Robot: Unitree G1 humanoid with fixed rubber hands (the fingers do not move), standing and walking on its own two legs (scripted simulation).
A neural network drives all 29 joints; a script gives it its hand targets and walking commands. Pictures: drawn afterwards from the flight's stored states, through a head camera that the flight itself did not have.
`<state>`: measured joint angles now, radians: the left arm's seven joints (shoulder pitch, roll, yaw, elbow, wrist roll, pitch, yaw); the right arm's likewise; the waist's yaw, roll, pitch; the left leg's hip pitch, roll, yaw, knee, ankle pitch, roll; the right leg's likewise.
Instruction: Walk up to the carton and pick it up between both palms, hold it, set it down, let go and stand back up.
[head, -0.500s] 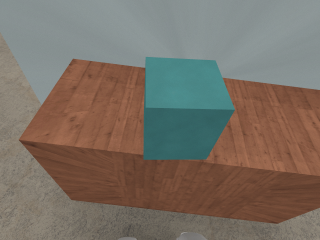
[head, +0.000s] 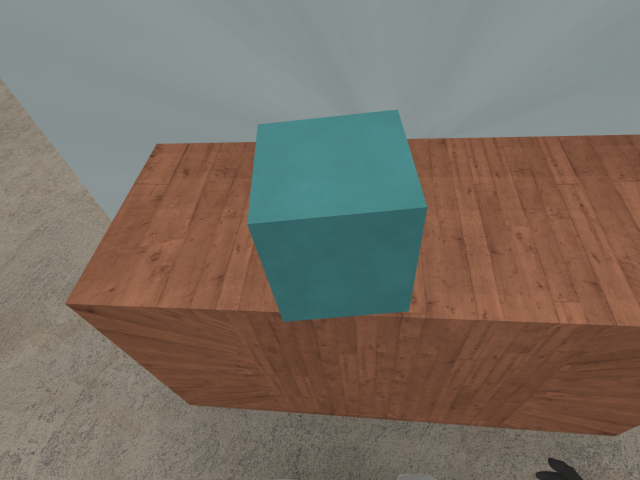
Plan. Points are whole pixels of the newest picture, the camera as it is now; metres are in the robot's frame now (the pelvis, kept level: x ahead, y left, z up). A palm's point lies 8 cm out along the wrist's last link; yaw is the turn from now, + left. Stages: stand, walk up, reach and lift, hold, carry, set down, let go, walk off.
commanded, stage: walk up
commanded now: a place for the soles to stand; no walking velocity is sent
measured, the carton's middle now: (336, 222) +0.48 +0.00 +0.02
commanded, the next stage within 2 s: reach and lift in 0.94 s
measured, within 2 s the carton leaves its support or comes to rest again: neither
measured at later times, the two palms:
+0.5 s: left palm out of the picture +0.07 +0.33 -0.11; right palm out of the picture +0.10 -0.29 -0.10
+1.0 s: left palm out of the picture +0.07 +0.33 -0.10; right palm out of the picture +0.11 -0.29 -0.10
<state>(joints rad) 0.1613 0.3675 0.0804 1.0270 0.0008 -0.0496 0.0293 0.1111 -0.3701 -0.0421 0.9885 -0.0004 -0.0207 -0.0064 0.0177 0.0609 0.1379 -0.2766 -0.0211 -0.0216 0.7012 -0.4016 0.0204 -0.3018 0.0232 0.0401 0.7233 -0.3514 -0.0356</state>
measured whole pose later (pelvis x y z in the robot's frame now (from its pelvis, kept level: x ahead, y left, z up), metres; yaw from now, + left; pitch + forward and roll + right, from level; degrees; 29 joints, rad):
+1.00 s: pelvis +0.00 +0.02 +0.00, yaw +0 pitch -4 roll +0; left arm 0.14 0.37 0.06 1.02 0.00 -0.02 0.01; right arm 0.09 -0.37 -0.04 1.00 0.00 -0.03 -0.01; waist 0.02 0.01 0.13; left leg -0.26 -0.01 -0.02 0.67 -0.34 0.00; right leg -0.27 0.03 0.04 0.66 -0.32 -0.01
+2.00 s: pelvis -0.03 +0.02 +0.01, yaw -1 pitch -8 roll -1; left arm 0.18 0.29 -0.03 0.41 0.00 0.14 0.10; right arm 0.19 -0.31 -0.04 0.64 -0.02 -0.20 0.11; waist 0.02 0.01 0.07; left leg -0.22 0.02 -0.02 0.64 -0.28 0.01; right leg -0.21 0.05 0.04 0.58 -0.23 -0.01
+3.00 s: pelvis +0.04 +0.02 +0.02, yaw +0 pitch -3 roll -1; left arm 0.23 0.24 -0.12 0.23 -0.06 -0.18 0.14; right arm 0.22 -0.29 -0.04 0.44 0.21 -0.33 0.11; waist 0.02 0.01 0.06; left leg -0.15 0.01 -0.02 0.50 -0.30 0.00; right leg -0.13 0.03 0.04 0.43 -0.25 0.00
